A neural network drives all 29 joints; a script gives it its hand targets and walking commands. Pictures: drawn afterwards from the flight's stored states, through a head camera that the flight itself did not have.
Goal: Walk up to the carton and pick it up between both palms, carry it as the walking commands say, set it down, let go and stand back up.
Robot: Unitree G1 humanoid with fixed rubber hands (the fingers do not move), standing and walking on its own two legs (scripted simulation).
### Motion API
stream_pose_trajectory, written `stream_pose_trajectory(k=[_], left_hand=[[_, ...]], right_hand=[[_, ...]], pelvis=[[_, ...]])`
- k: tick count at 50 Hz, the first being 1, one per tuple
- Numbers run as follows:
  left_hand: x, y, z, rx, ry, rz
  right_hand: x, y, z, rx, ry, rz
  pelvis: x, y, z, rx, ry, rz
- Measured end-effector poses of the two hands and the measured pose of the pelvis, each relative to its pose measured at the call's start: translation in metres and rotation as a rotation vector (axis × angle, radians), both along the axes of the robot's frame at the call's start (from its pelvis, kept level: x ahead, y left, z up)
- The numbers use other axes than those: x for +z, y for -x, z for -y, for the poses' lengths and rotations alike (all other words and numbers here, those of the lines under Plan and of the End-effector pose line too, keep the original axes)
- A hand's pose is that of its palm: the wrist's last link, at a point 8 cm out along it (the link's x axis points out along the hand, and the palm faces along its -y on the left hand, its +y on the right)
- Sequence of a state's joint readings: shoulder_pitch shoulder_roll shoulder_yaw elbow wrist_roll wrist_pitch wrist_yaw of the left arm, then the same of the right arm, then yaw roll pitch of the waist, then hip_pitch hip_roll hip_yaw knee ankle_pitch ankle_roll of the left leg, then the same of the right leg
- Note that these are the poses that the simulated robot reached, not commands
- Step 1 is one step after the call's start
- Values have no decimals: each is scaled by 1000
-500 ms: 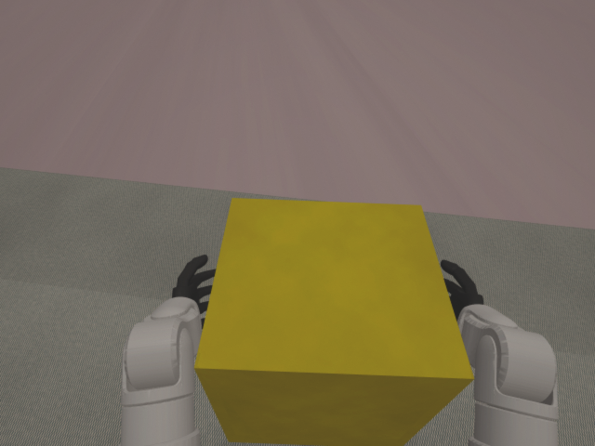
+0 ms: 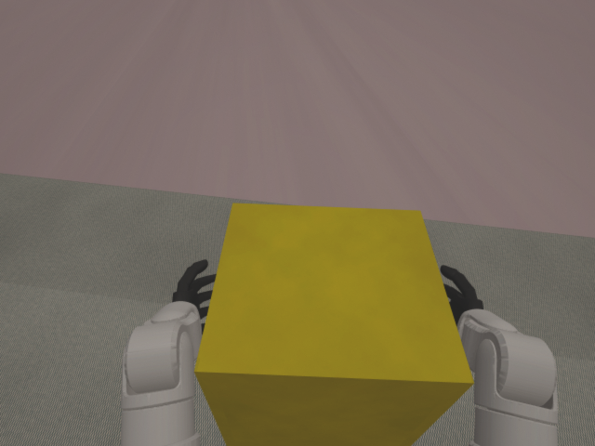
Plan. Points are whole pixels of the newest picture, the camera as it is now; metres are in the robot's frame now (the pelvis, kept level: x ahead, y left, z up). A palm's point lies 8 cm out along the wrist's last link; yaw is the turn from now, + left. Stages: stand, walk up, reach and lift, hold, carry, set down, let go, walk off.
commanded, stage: carry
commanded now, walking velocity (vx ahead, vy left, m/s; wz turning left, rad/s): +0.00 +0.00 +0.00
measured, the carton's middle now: (320, 334) +0.28 +0.01 +0.04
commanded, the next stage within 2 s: hold in 0.56 s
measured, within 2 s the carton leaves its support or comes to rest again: neither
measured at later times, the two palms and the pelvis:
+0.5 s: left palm (189, 317) +0.26 +0.18 +0.09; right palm (462, 325) +0.26 -0.16 +0.11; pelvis +0.00 +0.00 +0.00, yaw +0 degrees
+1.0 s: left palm (181, 303) +0.29 +0.20 +0.08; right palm (436, 315) +0.29 -0.15 +0.09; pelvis +0.01 +0.01 +0.01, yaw +1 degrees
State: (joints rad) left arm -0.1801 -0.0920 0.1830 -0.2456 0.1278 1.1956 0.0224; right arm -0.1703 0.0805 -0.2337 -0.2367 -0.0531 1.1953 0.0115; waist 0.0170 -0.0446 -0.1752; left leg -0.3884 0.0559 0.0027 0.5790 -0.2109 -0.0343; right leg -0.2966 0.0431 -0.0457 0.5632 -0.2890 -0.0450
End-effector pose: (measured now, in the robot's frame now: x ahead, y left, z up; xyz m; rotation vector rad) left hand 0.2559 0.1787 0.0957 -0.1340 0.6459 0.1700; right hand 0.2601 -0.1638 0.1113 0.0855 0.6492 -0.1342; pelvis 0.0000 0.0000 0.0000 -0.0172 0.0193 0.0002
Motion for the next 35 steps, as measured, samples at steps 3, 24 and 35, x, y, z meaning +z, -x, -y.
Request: stream_pose_trajectory(k=[3,24,35], left_hand=[[-1,-1,0,0,0,-2],[-5,-2,1,1,0,-7],[-52,-12,-2,-13,-10,-73]], right_hand=[[-1,-1,0,0,0,-2],[-5,-2,1,-3,1,-8],[-52,-11,0,31,43,-72]], pelvis=[[0,0,0,0,0,0],[0,0,0,0,0,-1],[0,8,0,2,-1,73]])
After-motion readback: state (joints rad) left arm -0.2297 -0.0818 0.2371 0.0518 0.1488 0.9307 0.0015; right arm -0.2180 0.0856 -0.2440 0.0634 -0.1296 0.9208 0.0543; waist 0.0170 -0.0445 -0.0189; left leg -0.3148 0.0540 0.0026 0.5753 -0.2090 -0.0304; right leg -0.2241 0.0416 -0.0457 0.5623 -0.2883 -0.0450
